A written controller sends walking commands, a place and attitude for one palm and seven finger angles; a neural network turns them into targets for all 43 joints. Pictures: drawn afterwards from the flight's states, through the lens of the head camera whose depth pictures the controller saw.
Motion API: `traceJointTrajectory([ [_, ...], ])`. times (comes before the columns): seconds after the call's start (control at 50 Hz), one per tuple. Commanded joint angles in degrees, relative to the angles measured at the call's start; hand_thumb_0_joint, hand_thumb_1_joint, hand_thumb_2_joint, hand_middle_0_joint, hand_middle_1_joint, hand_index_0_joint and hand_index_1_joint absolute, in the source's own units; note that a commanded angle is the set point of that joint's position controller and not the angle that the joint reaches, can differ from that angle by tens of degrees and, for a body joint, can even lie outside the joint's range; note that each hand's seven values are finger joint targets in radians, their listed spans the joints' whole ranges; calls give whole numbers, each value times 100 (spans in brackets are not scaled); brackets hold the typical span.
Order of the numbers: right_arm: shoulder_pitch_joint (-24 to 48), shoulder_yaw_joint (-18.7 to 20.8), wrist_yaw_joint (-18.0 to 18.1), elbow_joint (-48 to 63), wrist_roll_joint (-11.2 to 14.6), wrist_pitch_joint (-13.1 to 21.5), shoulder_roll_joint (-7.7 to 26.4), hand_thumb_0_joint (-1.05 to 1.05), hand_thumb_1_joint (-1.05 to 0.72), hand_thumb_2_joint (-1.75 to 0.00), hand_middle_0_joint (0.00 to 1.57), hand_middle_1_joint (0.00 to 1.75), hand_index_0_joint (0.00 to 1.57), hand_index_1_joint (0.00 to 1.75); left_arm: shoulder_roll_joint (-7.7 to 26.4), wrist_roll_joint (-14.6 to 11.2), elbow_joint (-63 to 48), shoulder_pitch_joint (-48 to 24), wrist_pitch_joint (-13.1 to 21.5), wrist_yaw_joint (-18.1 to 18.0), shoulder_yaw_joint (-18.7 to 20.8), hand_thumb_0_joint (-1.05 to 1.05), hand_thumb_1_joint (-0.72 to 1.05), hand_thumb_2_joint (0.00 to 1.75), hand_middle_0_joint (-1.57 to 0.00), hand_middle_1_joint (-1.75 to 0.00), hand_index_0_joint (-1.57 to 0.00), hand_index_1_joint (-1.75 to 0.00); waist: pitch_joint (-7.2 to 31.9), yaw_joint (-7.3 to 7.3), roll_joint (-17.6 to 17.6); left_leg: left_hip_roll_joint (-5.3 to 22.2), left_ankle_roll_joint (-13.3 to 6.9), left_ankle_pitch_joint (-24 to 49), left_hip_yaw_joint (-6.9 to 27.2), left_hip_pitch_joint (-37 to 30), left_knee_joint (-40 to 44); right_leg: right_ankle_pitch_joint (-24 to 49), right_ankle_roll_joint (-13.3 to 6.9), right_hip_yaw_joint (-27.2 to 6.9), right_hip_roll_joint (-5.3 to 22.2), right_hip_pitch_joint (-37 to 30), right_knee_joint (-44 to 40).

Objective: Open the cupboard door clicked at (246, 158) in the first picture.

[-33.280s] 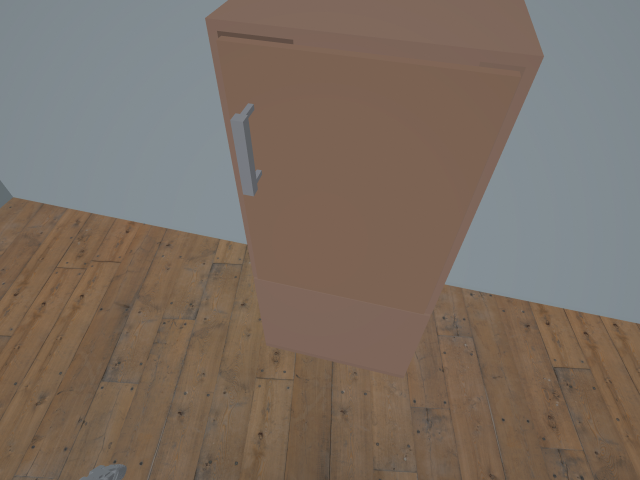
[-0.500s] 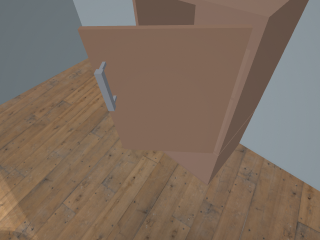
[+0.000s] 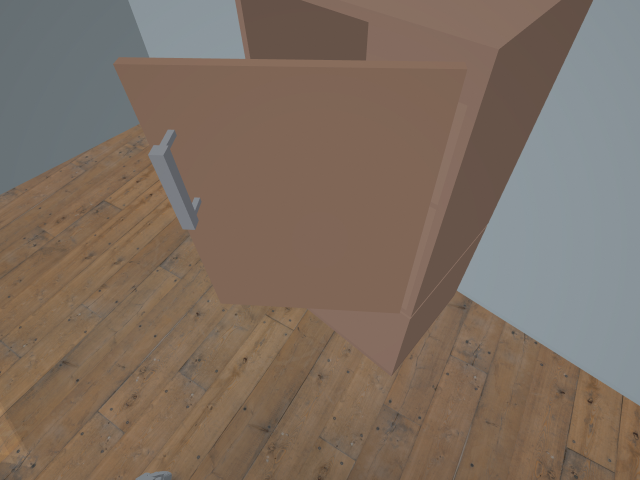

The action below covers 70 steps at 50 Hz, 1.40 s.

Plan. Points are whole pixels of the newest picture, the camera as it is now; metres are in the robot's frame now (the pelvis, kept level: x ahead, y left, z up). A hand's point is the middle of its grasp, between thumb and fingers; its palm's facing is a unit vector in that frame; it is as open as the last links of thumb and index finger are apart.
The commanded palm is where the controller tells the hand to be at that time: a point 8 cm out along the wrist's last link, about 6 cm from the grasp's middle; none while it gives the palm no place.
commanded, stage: come to a stop and stand still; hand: left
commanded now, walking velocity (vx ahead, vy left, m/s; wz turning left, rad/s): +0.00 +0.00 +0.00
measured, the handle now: (180, 182) +0.51 +0.24 +0.08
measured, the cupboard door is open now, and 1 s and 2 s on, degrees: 38 38 38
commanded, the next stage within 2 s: look again from close up in 0.30 s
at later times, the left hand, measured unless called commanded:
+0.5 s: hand out of the picture +0.03 +0.20 -0.17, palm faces +0.01 -0.97 -0.25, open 7.4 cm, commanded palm none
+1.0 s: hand out of the picture +0.05 +0.21 -0.17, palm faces +0.08 -0.97 -0.22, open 7.4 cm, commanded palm +0.09 +0.25 -0.07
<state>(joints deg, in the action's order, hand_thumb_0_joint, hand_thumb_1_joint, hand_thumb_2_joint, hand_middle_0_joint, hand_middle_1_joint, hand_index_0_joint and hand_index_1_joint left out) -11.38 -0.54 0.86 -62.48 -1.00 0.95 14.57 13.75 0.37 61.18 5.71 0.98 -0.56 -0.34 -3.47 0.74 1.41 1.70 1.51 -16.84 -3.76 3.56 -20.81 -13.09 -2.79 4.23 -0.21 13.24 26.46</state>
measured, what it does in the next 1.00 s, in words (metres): stands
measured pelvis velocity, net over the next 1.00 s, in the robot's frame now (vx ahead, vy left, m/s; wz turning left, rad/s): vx -0.01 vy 0.01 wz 0.00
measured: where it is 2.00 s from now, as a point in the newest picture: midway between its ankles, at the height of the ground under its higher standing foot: outside the picture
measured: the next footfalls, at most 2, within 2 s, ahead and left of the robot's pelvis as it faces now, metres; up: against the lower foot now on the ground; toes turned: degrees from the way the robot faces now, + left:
none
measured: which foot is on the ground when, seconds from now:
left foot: down 0.00-1.00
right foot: down 0.00-1.00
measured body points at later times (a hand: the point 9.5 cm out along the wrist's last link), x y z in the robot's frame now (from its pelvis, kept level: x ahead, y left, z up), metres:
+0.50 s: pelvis +0.00 -0.01 +0.00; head +0.02 -0.01 +0.45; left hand +0.03 +0.25 -0.15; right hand +0.02 -0.25 -0.16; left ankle -0.06 +0.13 -0.74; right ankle +0.01 -0.09 -0.74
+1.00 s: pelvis -0.01 +0.01 +0.00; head +0.02 +0.01 +0.45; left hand +0.05 +0.26 -0.15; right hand +0.01 -0.22 -0.16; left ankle -0.06 +0.13 -0.74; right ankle +0.01 -0.09 -0.74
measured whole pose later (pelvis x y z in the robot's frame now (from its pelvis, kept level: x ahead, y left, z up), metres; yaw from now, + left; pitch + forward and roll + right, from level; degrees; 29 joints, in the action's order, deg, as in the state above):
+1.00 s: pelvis -0.01 +0.01 +0.00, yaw +0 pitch -1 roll +0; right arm -15.1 -0.7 1.3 -62.6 0.2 1.8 10.4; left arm 11.5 -1.9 55.1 13.0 -1.8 -1.3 1.7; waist -3.2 -0.2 -0.2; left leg 1.7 0.7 -17.5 -3.5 5.0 -23.2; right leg -11.8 -1.8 4.5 -0.1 12.9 25.1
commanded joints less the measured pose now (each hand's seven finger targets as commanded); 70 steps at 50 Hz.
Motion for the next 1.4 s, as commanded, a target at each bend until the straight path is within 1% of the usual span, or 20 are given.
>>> traceJointTrajectory([
  [0.0,-214,149,70,190,-19,94,628,0,-90,-90,20,30,20,30,989,15,-223,152,120,-91,238,0,90,90,-20,-30,-20,-30,487,-86,-223,509,-224,1034,368,391,296,1859,-105,-919,816,-760,-413],
  [0.24,-327,155,71,74,1,78,583,0,-90,-90,20,30,20,30,984,13,-113,332,146,-97,241,0,90,90,-20,-30,-20,-30,475,-71,-184,497,-194,876,326,365,254,1690,-69,-969,824,-755,-650],
  [0.38,-399,139,68,7,0,80,505,0,-90,-90,20,30,20,30,917,14,-39,409,126,-84,218,0,90,90,-20,-30,-20,-30,313,-81,-164,499,-208,683,343,463,325,1104,-60,-953,779,-622,-761],
  [0.62,-533,127,92,-95,4,103,356,0,-90,-90,20,30,20,30,715,13,6,556,111,-91,191,0,90,90,-20,-30,-20,-30,161,-109,-121,527,-235,771,405,598,383,1113,-51,-831,732,-591,-630],
  [0.76,-592,134,110,-117,9,143,326,0,-90,-90,20,30,20,30,665,7,14,592,121,-98,194,0,90,90,-20,-30,-20,-30,331,-121,-31,567,-254,1136,429,510,368,1515,-53,-747,741,-708,-444],
  [0.92,-611,133,122,-144,9,132,252,0,-90,-90,20,30,20,30,555,22,29,604,94,-105,181,0,90,90,-20,-30,-20,-30,83,-124,-109,556,-274,1044,481,616,420,1312,-32,-707,715,-581,-447],
  [0.94,-85,179,69,233,82,167,258,0,-90,-90,20,30,20,30,351,12,333,1513,153,-358,150,0,90,90,-20,-30,-20,-30,326,-348,240,610,-116,1318,36,801,-883,3678,159,-925,1098,-637,-165],
  [0.96,-140,297,268,2274,375,1048,1036,0,-90,-90,20,30,20,30,2154,-1054,-8320,-3063,1442,-250,1546,0,88,89,-20,-32,-20,-32,2993,217,1153,-266,-184,2268,367,-183,-152,3083,-37,-740,480,-1635,70],
  [0.98,208,240,468,2121,196,1531,685,0,-90,-90,20,30,20,30,1631,-573,-6815,14,1190,-402,1347,0,85,88,-20,-33,-20,-33,2786,-306,1746,-147,-210,3141,184,-230,-164,2097,-187,-512,257,-1418,311],
  [1.0,253,249,413,2107,282,1653,405,0,-90,-90,20,30,20,30,170,-915,-5891,1611,516,-494,704,0,83,87,-21,-34,-21,-34,1825,-147,1468,-7,63,3036,372,211,-226,1129,-65,-105,254,-699,165],
  [1.02,34,260,352,1972,297,1685,533,0,-90,-90,20,30,20,30,-253,-970,-5652,1280,539,-377,452,0,81,86,-21,-36,-21,-36,826,154,295,16,-22,2451,396,630,-398,1058,91,52,203,-28,47],
  [1.04,133,418,307,2324,240,1767,688,0,-90,-90,20,30,20,30,-88,-1112,-5741,978,871,-221,701,0,78,85,-21,-37,-21,-37,221,221,-716,-5,-136,1774,513,1193,-623,939,163,136,177,410,114],
  [1.08,143,521,224,2643,146,1844,739,0,-90,-90,20,30,20,30,-168,-1278,-4984,2113,1641,298,1011,0,74,83,-21,-40,-21,-40,378,-32,-1518,-136,-168,713,427,2099,-1129,45,247,163,163,952,536],
  [1.1,226,526,136,2846,170,1884,712,0,-90,-90,20,30,20,30,-181,-1336,-4734,2599,2052,618,1142,0,71,82,-21,-42,-21,-42,403,-250,-1106,-232,-111,477,328,2386,-1357,-141,184,77,206,1063,811],
  [1.12,259,512,60,3044,157,1891,695,0,-90,-90,20,30,20,30,-271,-1433,-4906,2631,2519,958,1078,0,69,81,-22,-43,-22,-43,693,-291,-990,-302,-62,271,251,2667,-1614,-351,158,42,202,1202,1141],
  [1.18,426,561,-98,3520,175,1937,782,0,-90,-90,20,30,20,30,41,-1585,-4947,2281,3753,1992,1207,0,62,78,-22,-48,-22,-48,1003,-257,-903,-387,-54,-333,176,3597,-2540,-896,106,-313,250,1849,1813],
  [1.2,367,596,-148,3658,205,1939,862,0,-90,-90,20,30,20,30,349,-1589,-4949,2127,3971,2352,1389,0,60,77,-22,-50,-22,-50,1140,-269,-541,-399,-63,-303,191,3677,-2794,-880,33,-506,297,1911,1992],
  [1.24,456,566,-103,4073,316,1887,861,0,-90,-90,20,30,20,30,430,-1849,-5350,2039,3773,2660,1507,0,55,75,-22,-53,-22,-53,1717,-365,-580,-427,-153,-445,138,3874,-2929,-1143,91,-593,287,1942,2146],
  [1.3,341,500,53,4345,362,1769,849,0,-90,-90,20,30,20,30,750,-2178,-6527,1046,3238,2577,1732,0,48,72,-23,-57,-23,-57,1959,-251,-90,-396,-201,-576,235,3912,-3043,-1512,136,-733,243,1963,2134],
  [1.38,22,413,186,4278,320,1643,719,0,-90,-90,20,30,20,30,738,-1856,-7722,632,2938,2085,1483,0,39,68,-24,-63,-24,-63,2073,-6,240,-238,-271,40,424,3522,-3037,-523,133,-448,115,1876,2264],
])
